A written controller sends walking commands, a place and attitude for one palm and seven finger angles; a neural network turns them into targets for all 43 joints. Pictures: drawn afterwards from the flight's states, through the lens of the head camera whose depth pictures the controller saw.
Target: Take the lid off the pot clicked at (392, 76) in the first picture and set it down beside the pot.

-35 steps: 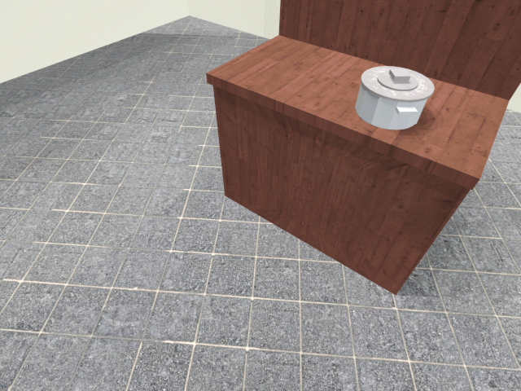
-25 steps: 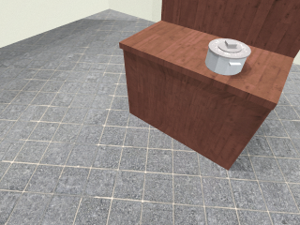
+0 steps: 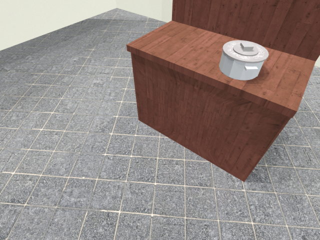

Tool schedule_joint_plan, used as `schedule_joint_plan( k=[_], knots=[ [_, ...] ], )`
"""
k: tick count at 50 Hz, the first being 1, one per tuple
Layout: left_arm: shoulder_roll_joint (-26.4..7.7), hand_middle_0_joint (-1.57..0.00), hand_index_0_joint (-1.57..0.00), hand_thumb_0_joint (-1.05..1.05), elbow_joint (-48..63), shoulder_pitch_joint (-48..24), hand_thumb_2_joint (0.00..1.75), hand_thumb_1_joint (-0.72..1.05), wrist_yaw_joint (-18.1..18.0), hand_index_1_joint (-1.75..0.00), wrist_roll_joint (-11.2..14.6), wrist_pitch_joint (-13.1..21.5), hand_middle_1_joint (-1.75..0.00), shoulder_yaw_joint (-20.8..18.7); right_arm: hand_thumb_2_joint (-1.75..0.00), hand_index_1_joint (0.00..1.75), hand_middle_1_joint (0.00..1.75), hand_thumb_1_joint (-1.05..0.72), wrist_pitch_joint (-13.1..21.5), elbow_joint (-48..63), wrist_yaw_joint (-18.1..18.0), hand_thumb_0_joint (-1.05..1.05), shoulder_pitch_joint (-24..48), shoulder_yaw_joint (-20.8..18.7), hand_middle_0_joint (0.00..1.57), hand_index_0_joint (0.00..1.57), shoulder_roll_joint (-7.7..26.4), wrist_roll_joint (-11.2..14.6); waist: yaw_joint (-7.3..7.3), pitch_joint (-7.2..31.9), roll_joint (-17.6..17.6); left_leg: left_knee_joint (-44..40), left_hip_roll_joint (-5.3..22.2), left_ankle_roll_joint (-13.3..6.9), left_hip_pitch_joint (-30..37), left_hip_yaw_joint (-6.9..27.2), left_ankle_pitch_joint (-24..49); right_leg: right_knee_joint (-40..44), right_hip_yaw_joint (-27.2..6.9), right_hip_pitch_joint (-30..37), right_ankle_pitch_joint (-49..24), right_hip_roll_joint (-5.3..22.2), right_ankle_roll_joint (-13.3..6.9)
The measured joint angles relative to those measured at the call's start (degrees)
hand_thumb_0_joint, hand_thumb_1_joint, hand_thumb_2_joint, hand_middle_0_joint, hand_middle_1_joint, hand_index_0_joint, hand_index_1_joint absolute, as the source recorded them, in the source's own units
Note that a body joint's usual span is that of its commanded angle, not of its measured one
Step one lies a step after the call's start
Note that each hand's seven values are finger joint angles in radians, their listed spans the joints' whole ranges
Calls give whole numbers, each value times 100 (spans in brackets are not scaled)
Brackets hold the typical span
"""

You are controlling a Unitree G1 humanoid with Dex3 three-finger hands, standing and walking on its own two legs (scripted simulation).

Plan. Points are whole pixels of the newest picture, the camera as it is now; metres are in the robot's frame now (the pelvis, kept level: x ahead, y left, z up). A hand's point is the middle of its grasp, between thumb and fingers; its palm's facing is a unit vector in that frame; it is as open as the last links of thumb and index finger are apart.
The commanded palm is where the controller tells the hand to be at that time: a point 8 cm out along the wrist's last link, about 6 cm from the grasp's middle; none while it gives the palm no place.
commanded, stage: walk to a spot facing it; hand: left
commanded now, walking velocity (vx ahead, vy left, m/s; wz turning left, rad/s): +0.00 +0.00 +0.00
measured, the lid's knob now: (246, 45) +0.94 -0.35 +0.05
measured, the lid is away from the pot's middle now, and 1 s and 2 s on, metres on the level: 0.00 0.00 0.00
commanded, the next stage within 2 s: turn to face it in 0.42 s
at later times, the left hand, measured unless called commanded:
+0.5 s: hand out of the picture +0.08 +0.20 -0.18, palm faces -0.04 -0.98 -0.17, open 7.4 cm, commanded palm none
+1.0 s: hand (130, 192) +0.30 +0.12 -0.17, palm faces -0.15 -0.96 -0.22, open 7.3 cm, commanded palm none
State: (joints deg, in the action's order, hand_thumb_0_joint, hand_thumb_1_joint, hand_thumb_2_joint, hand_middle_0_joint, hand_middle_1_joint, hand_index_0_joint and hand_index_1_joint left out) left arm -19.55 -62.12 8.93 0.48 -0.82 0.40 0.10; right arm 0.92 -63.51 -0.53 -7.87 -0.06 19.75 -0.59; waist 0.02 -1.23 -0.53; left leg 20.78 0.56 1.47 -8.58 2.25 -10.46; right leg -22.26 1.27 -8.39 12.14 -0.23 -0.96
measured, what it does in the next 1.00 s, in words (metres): walks ahead: right foot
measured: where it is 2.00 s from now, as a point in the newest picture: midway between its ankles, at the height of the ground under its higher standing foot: outside the picture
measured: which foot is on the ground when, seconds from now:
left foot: down 0.00-0.70, up 0.72-1.00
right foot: down 0.00-0.34, up 0.36-0.68, down 0.70-1.00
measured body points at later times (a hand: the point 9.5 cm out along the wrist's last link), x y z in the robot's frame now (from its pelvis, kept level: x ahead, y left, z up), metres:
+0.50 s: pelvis +0.09 +0.02 -0.01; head +0.10 +0.02 +0.44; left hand +0.09 +0.25 -0.17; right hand +0.00 -0.20 -0.16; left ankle +0.01 +0.14 -0.75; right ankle +0.08 -0.09 -0.69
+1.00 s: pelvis +0.19 -0.05 -0.01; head +0.21 -0.07 +0.44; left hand +0.31 +0.17 -0.15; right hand +0.25 -0.31 -0.15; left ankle +0.24 +0.11 -0.69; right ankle +0.26 -0.12 -0.75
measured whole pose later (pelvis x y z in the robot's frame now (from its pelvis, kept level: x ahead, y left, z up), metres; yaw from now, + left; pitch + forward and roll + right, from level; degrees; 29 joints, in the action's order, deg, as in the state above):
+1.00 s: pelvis +0.19 -0.05 -0.01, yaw -13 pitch +1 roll +2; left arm -9.8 -54.9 11.7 0.4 -1.4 -0.8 -3.5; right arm -0.3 -54.2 -1.8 -6.6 -3.3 11.9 -1.3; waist 1.2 -1.7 0.0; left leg 55.3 4.8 2.5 -28.3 -1.5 -21.0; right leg -26.5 1.2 -20.8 6.5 -3.8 -5.9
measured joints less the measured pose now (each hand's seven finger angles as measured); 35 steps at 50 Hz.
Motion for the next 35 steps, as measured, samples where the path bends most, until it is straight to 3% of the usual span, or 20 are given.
schedule_joint_plan(
  k=[7, 13, 16, 18, 20, 24, 27, 31, 33, 35],
  knots=[
    [104, -20, -20, 0, -7, 135, 90, 91, -43, -30, -6, -40, -30, -5, -89, 30, 30, -91, -45, -20, -12, 1, -117, 9, 20, 20, -90, -38, 13, 97, -13, 150, 29, 10, -38, -23, -122, -99, -20, -25, 86, -29, -7],
    [418, -20, -20, 0, 12, 703, 90, 91, 36, -30, -45, -82, -30, -59, -89, 30, 30, -91, -93, -16, 38, 1, -681, -7, 20, 20, -410, -97, 21, 351, 17, 978, 96, -137, -280, -151, -1099, -470, -17, -69, 500, -43, -44],
    [582, -20, -20, 0, -6, 1007, 90, 91, 45, -30, -41, -48, -30, -104, -89, 30, 30, -91, -36, -30, 49, 1, -1001, -32, 20, 20, -579, -84, 11, 358, 74, 1091, 120, -165, -264, -299, -928, -711, 8, -50, 761, 17, -2],
    [659, -20, -20, 0, -62, 1196, 90, 91, 56, -30, -32, -78, -30, -129, -89, 30, 30, -91, 57, -35, 45, 1, -1178, -53, 20, 20, -715, -93, 3, 350, 205, 1091, 29, -131, -167, -428, -945, -1233, -58, -214, 1069, 122, -56],
    [743, -20, -20, 0, -136, 1290, 90, 91, 53, -30, -61, -125, -30, -128, -89, 30, 30, -91, 170, -10, 4, 1, -1370, -73, 20, 20, -848, -96, -45, 324, 243, 963, -1, -176, -11, -545, -1083, -2300, -58, -666, 1438, 123, -107],
    [823, -20, -20, 0, -73, 1099, 90, 91, 83, -30, -62, -79, -30, -166, -89, 30, 30, -91, 321, -72, -85, 1, -1768, -44, 20, 20, -1137, -80, -181, 87, 263, 357, -22, -181, 430, -586, -937, -3589, 119, -1626, 1329, 231, -80],
    [882, -20, -19, 1, 130, 800, 90, 91, 122, -30, -41, -38, -30, -199, -89, 30, 30, -91, 333, -229, -120, 1, -1982, -35, 20, 20, -1279, -68, -191, -110, 212, -28, 11, -124, 754, -629, -876, -3297, 243, -2105, 935, 378, -42],
    [908, -20, -19, 1, 386, 405, 90, 93, 119, -30, -18, 2, -30, -268, -89, 30, 30, -91, 286, -403, -146, 1, -2082, -68, 20, 20, -1326, -56, -195, -352, 82, -115, 115, 33, 1097, -780, -1083, -2122, 381, -2214, 279, 400, -125],
    [913, -20, -19, 1, 503, 296, 90, 93, 133, -30, -25, 49, -30, -297, -89, 30, 30, -91, 244, -447, -156, 1, -2086, -114, 20, 21, -1284, -36, -185, -422, -15, 179, 225, 134, 1174, -879, -1398, -1629, 457, -2036, -73, 312, -187],
    [879, -20, -19, 0, 600, 246, 90, 92, 125, -30, -56, 167, -30, -325, -89, 30, 30, -91, 189, -452, -145, 1, -2067, -159, 20, 21, -1241, 0, -140, -445, -71, 1162, 382, 136, 918, -954, -1855, -1353, 500, -1806, -392, 222, -295]
  ],
)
